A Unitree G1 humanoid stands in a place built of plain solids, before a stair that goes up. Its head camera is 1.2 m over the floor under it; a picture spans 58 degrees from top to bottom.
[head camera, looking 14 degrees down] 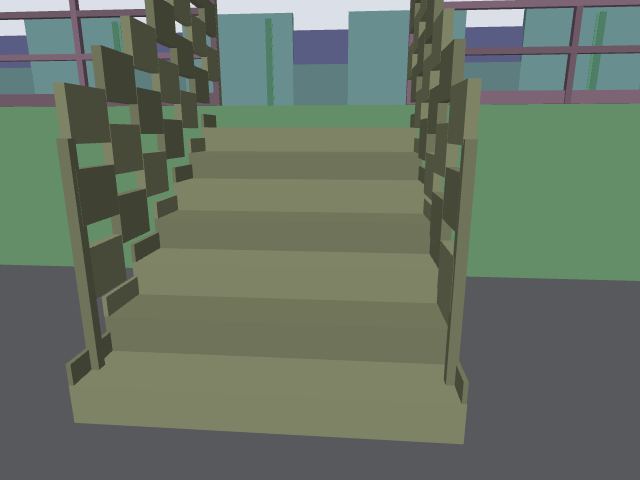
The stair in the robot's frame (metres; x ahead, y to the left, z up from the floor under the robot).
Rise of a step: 0.18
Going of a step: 0.30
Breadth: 1.62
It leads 5 degrees to the right of straight ahead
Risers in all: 8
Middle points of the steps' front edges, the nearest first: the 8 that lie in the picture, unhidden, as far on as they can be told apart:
1.53 0.24 0.18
1.83 0.21 0.35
2.13 0.19 0.53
2.43 0.17 0.71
2.73 0.14 0.88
3.03 0.12 1.06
3.33 0.09 1.23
3.63 0.07 1.41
